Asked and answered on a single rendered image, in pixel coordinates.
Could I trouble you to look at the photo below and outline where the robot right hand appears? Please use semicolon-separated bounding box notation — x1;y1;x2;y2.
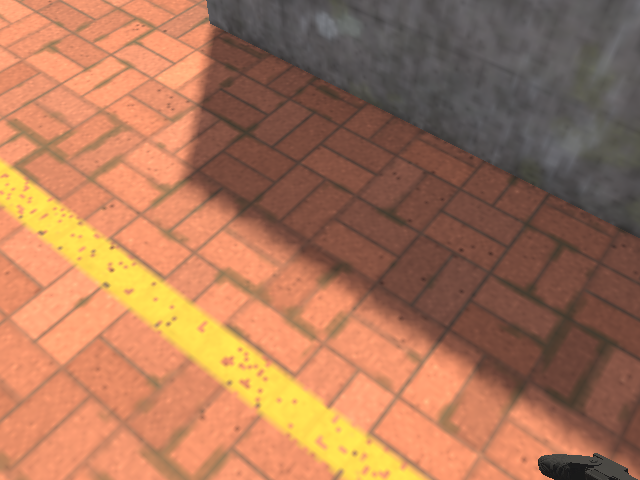
538;453;638;480

